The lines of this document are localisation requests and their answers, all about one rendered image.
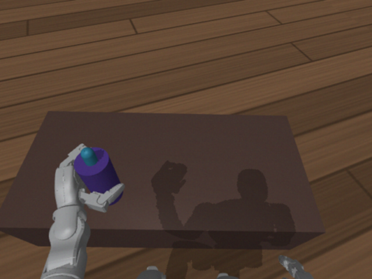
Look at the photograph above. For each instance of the bottle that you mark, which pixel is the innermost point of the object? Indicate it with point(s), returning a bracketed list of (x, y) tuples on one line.
[(95, 168)]

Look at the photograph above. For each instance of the left robot arm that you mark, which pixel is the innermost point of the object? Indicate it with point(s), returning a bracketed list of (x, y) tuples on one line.
[(68, 236)]

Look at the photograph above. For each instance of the left robot hand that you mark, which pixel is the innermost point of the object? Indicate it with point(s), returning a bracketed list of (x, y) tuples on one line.
[(71, 190)]

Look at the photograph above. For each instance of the right robot hand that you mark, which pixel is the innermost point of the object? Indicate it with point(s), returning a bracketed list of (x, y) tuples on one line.
[(294, 267)]

